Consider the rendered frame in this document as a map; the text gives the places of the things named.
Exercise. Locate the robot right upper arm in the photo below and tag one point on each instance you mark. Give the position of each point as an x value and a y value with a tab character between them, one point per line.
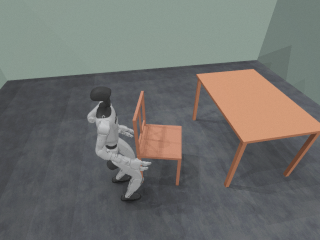
102	135

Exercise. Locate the robot left upper arm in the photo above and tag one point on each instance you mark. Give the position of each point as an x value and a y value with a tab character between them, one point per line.
91	117

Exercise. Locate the robot right hand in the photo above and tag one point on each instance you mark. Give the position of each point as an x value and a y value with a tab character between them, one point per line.
136	164

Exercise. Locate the right robot forearm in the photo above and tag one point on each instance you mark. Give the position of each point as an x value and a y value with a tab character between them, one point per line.
118	158

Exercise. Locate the table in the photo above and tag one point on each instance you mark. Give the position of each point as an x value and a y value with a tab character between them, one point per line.
256	111

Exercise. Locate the robot left shin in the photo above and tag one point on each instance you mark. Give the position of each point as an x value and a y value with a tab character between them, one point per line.
119	175

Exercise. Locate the robot left hand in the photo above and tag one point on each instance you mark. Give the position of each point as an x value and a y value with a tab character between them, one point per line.
122	130

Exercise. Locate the humanoid robot torso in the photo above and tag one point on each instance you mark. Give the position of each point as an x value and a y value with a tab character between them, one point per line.
113	137

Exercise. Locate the chair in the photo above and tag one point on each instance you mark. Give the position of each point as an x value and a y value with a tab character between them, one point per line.
157	141

